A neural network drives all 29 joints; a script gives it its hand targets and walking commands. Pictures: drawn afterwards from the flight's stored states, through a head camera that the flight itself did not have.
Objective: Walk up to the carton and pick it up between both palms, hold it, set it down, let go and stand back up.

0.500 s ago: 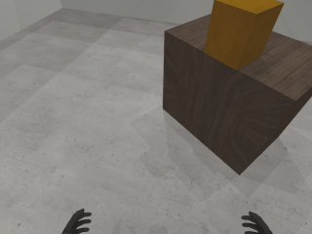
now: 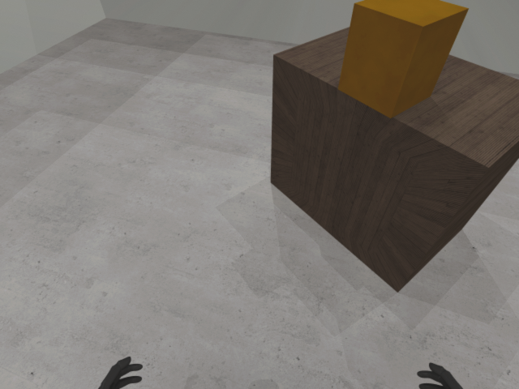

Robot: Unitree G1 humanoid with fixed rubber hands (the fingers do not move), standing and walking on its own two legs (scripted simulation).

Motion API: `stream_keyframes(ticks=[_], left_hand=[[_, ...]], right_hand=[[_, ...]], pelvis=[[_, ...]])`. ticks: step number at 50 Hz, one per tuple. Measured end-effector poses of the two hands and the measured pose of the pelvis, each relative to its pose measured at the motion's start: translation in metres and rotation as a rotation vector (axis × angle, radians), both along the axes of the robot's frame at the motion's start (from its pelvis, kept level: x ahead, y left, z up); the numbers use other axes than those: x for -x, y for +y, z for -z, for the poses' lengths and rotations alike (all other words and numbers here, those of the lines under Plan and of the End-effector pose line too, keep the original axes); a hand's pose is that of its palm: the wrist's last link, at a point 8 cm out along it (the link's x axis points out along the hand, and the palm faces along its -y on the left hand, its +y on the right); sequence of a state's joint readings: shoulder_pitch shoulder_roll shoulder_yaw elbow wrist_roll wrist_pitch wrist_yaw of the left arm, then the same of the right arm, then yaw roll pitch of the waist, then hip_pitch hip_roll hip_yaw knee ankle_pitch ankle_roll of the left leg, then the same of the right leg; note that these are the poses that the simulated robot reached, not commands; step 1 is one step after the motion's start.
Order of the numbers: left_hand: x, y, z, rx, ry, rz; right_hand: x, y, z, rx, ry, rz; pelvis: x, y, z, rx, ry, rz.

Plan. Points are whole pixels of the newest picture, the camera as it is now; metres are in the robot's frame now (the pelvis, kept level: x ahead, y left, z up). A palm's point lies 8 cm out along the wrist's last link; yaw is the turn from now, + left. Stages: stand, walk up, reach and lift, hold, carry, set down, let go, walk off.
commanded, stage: stand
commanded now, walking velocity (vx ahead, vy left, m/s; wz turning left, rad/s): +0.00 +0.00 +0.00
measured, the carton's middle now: (395, 53) +0.98 -0.37 +0.07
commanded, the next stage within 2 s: none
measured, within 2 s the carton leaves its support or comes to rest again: neither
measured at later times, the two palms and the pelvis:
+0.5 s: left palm out of the picture +0.10 +0.26 -0.10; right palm out of the picture +0.09 -0.28 -0.10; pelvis -0.01 +0.00 +0.00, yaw +0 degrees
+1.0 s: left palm out of the picture +0.08 +0.27 -0.11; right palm out of the picture +0.07 -0.29 -0.11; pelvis -0.02 +0.00 +0.00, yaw +0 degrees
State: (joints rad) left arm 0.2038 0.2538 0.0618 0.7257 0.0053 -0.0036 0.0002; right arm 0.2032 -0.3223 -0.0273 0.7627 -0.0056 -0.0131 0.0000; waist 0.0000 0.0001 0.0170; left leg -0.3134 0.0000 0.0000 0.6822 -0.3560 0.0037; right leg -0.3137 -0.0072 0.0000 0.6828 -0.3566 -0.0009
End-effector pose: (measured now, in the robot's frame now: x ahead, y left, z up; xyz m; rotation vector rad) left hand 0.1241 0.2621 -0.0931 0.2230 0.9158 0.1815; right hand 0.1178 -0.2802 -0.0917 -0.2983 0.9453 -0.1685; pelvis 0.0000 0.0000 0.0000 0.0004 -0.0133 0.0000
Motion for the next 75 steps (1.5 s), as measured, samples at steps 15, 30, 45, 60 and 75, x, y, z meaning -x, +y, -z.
stream_keyframes(ticks=[15, 30, 45, 60, 75], left_hand=[[0.016, 0.001, 0.006, 0.003, 0.036, -0.012], [0.032, 0.003, 0.011, 0.005, 0.073, -0.025], [0.045, 0.005, 0.016, 0.004, 0.109, -0.036], [0.055, 0.005, 0.019, 0.006, 0.135, -0.044], [0.06, 0.006, 0.021, 0.007, 0.158, -0.049]], right_hand=[[0.018, -0.002, 0.006, -0.001, 0.042, 0.017], [0.035, -0.004, 0.012, -0.002, 0.082, 0.034], [0.049, -0.006, 0.016, -0.003, 0.118, 0.048], [0.058, -0.007, 0.019, -0.003, 0.142, 0.057], [0.063, -0.007, 0.02, -0.002, 0.159, 0.062]], pelvis=[[0.006, 0.0, 0.0, 0.0, -0.009, 0.0], [0.013, 0.0, 0.0, 0.0, -0.018, 0.0], [0.017, 0.0, 0.0, 0.0, -0.024, 0.0], [0.019, 0.0, 0.0, 0.0, -0.027, 0.0], [0.02, 0.0, 0.0, 0.0, -0.025, 0.0]])
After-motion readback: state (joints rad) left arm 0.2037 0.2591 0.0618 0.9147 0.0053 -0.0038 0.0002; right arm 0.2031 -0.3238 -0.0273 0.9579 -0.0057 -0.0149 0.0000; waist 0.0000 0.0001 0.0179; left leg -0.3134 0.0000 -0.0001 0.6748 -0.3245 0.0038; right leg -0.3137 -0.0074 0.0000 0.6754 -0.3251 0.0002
